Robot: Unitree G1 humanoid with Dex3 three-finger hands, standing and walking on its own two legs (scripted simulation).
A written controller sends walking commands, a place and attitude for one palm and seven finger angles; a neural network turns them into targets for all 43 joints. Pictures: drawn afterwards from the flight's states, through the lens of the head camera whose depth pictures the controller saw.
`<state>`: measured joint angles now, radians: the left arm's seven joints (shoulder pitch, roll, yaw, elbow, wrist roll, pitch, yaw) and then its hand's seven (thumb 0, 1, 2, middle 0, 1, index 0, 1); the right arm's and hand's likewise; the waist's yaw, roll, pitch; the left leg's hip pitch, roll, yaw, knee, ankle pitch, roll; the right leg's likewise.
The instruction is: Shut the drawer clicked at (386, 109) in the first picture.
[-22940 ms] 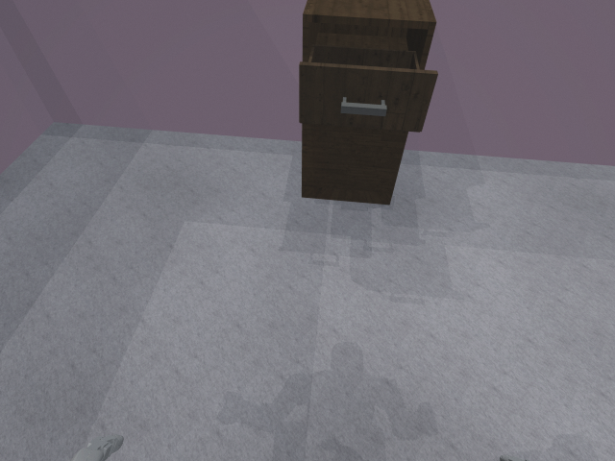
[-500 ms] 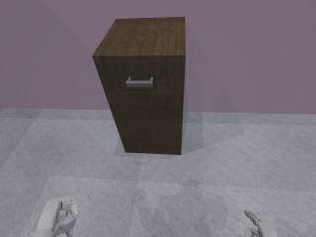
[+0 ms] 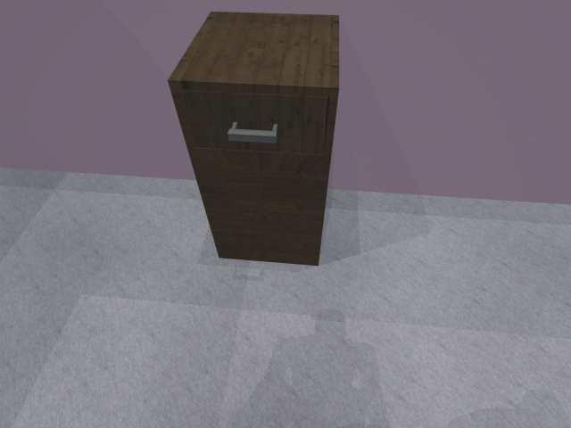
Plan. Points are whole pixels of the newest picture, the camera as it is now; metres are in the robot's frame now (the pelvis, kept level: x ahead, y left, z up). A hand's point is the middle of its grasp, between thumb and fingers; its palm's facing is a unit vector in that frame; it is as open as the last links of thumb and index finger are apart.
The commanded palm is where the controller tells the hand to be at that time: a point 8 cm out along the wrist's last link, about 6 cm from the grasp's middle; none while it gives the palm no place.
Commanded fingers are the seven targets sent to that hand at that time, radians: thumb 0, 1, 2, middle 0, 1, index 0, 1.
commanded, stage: let the arm hang, fingers relaxed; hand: left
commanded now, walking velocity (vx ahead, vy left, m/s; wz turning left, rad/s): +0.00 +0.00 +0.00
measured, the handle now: (253, 131) +0.82 +0.14 -0.08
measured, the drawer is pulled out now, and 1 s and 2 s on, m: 0.00 0.00 0.00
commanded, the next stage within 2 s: look to check the result in 0.44 s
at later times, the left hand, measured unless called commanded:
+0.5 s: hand out of the picture +0.00 +0.15 -0.17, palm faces +0.02 -0.98 -0.17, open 7.4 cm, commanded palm none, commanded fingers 0.00 0.90 0.90 -0.20 -0.30 -0.20 -0.30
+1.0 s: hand out of the picture +0.01 +0.14 -0.17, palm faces +0.03 -0.98 -0.18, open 7.4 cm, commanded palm none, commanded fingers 0.00 0.90 0.90 -0.20 -0.30 -0.20 -0.30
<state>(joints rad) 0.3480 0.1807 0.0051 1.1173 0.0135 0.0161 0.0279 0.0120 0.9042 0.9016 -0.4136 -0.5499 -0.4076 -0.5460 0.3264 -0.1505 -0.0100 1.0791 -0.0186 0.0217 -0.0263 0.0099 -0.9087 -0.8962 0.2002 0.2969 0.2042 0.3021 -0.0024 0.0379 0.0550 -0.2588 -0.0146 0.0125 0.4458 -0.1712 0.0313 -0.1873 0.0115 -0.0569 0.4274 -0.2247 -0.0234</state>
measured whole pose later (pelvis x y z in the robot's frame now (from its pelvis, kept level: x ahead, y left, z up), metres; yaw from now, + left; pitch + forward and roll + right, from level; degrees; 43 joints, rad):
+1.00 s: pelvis +0.02 -0.02 +0.00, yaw -1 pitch -1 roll +0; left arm 0.31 0.10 0.01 1.15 0.01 -0.01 0.04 0.01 0.90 0.90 -0.20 -0.30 -0.19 -0.30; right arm 0.30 -0.11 -0.01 1.14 -0.02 0.00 -0.05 0.01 -0.91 -0.90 0.20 0.30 0.20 0.30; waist -0.01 0.02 0.04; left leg -0.20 0.01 0.02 0.42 -0.20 0.00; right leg -0.14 0.03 -0.05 0.41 -0.25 -0.05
